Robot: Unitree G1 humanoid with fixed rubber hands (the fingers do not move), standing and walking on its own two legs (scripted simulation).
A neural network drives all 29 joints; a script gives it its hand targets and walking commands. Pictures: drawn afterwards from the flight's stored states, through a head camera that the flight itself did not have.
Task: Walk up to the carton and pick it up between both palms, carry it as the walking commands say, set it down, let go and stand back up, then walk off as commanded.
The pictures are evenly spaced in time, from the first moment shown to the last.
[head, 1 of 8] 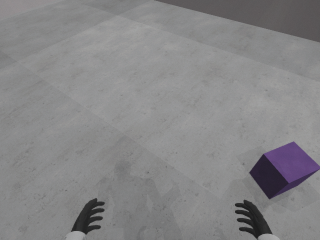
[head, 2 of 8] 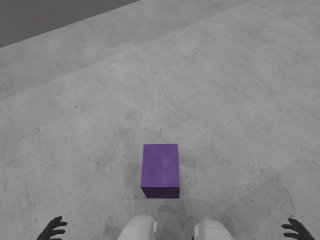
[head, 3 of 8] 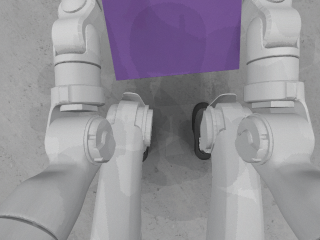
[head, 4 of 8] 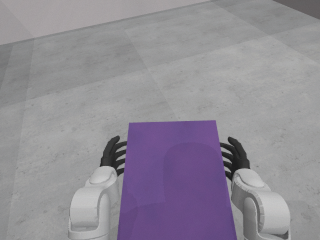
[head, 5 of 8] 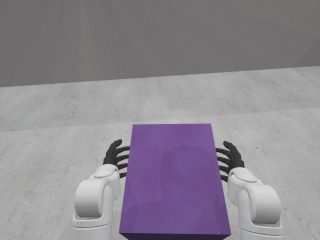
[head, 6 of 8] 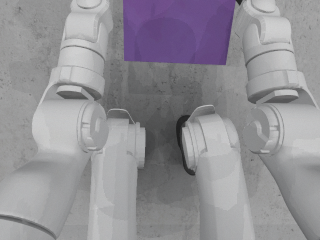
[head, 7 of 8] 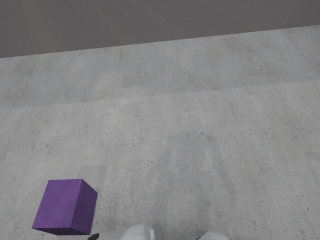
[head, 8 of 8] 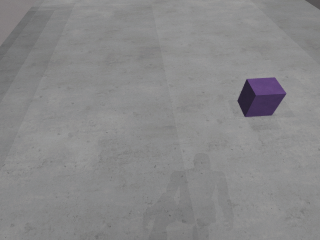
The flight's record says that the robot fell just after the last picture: no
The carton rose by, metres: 0.68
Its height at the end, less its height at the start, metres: +0.00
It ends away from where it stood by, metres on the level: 0.38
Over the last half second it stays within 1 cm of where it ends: yes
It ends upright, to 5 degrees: yes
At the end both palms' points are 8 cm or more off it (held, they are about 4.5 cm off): yes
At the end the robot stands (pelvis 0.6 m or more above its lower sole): yes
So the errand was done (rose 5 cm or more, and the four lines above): yes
